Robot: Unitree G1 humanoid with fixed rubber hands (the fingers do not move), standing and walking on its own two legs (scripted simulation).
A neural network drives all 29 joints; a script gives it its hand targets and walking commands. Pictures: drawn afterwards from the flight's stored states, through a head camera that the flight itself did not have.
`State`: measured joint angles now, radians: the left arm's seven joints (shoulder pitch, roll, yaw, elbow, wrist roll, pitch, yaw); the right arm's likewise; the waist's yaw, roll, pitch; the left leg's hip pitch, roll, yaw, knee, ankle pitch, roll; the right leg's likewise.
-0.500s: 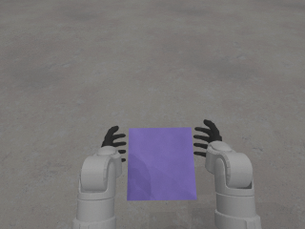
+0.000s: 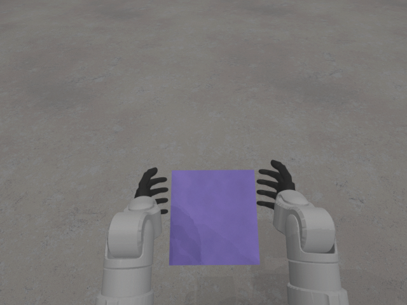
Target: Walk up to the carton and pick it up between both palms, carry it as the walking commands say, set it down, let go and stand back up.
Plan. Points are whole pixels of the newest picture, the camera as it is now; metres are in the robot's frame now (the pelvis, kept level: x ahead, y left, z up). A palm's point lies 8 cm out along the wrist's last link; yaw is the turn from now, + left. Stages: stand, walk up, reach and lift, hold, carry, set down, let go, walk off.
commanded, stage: carry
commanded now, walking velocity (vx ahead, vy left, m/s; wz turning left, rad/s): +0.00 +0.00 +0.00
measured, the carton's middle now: (212, 215) +0.33 +0.00 -0.01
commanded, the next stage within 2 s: none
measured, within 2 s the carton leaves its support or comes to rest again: neither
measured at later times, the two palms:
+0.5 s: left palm (160, 204) +0.29 +0.10 +0.09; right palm (299, 197) +0.30 -0.16 +0.10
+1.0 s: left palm (185, 212) +0.28 +0.05 +0.09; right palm (329, 206) +0.28 -0.20 +0.10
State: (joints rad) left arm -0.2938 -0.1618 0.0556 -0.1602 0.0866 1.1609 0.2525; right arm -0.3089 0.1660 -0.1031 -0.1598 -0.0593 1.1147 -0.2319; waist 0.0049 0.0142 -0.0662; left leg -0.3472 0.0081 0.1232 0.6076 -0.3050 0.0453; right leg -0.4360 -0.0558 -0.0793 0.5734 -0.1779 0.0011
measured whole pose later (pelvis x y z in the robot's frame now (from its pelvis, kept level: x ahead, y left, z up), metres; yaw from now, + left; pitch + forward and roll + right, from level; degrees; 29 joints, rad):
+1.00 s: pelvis -0.02 -0.07 -0.01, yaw -1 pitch +3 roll +1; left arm -0.31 -0.17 0.04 -0.30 0.11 1.26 0.26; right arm -0.33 0.17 -0.09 -0.29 -0.06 1.22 -0.24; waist -0.02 -0.03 -0.02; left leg -0.42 0.12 0.11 0.66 -0.29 -0.06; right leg -0.50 0.03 -0.12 0.61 -0.18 -0.09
